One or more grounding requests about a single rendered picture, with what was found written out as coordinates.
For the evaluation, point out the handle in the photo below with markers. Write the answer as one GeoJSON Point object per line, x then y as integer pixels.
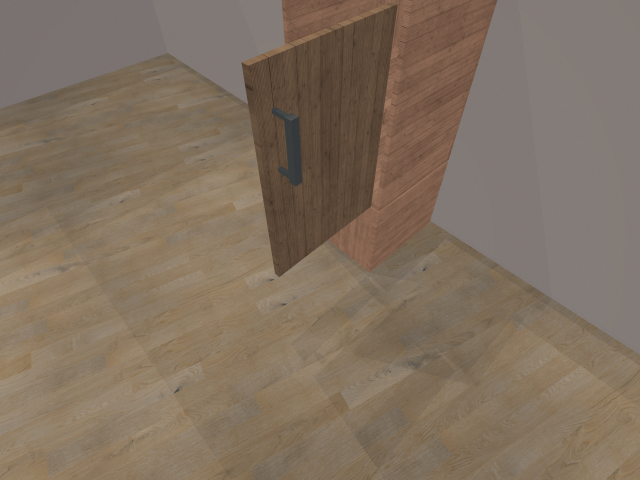
{"type": "Point", "coordinates": [292, 133]}

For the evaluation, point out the cupboard door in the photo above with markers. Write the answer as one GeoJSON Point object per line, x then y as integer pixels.
{"type": "Point", "coordinates": [335, 80]}

